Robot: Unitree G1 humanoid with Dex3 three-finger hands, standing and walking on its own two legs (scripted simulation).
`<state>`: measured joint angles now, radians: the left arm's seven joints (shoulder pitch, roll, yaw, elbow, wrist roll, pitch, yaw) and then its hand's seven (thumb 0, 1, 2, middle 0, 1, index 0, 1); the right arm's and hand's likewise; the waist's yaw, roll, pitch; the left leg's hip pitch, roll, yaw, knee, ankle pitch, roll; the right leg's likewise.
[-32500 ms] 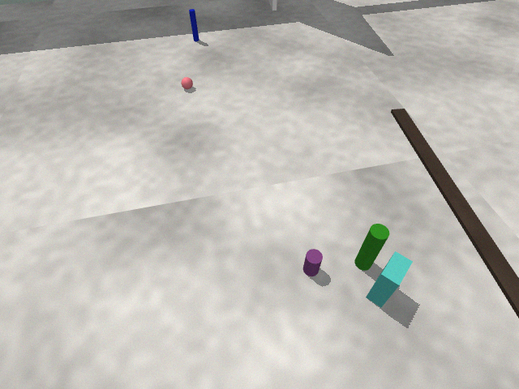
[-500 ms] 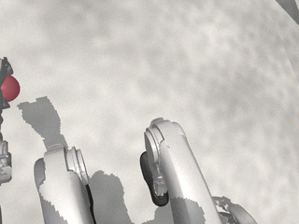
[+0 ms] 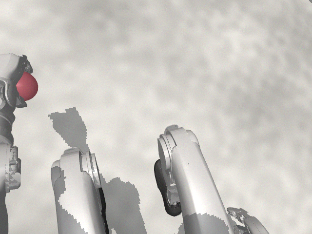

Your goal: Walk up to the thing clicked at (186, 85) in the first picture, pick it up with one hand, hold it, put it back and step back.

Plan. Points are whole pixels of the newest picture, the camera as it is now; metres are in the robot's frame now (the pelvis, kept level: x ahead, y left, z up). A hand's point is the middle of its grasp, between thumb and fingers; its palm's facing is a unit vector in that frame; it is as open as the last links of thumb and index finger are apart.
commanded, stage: lift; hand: left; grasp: from above
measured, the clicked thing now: (20, 86) +0.51 +0.27 -0.17
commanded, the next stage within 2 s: hold in 1.56 s
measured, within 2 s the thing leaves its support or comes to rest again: neither
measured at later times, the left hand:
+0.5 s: hand out of the picture +0.43 +0.29 -0.02, palm faces -0.44 -0.08 -0.89, open 10.3 cm
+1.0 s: hand out of the picture +0.36 +0.26 +0.19, palm faces -0.42 -0.12 -0.90, open 10.3 cm
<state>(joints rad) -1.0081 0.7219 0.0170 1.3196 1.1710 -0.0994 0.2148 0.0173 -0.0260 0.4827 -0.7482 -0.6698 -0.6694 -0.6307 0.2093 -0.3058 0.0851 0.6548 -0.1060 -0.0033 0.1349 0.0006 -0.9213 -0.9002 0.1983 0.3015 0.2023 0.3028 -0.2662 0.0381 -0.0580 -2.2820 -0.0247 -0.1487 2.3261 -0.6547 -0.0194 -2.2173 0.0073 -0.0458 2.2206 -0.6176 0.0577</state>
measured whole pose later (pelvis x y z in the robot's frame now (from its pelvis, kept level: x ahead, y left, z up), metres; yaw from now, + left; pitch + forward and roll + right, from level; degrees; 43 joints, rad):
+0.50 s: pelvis +0.00 +0.01 +0.09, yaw +3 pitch +34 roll -7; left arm -0.71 0.60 -0.06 0.93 1.05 -0.06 0.08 0.01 0.00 0.54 -0.65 -0.75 -0.58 -0.69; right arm 0.19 -0.28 0.00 0.62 -0.01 0.07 0.06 0.00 -0.92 -0.90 0.20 0.30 0.20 0.30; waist -0.14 0.06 -0.18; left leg -2.01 -0.01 -0.09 2.05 -0.64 0.01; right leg -1.95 -0.01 -0.01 1.96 -0.61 0.06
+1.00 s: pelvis +0.02 +0.00 +0.26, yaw +5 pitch +22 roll -2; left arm -0.38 0.46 -0.14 0.71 0.98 0.03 0.08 0.01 0.00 0.52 -0.67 -0.73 -0.60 -0.68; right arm 0.19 -0.24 -0.02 0.67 0.04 0.04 -0.05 0.01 -0.92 -0.90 0.20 0.30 0.20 0.30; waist -0.08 0.05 -0.17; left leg -1.28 0.02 -0.05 1.45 -0.55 -0.01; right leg -1.26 0.00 0.00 1.40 -0.51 0.04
